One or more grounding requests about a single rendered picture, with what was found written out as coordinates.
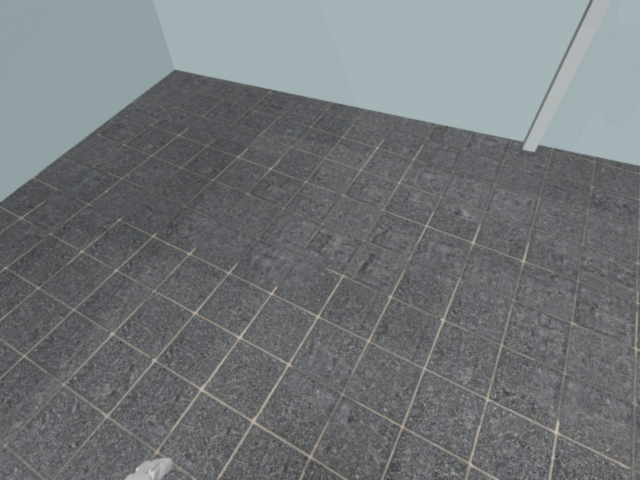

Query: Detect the panel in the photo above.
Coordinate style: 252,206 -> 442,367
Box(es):
522,0 -> 612,152

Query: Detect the robot left hand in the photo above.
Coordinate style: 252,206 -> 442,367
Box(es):
124,458 -> 173,480

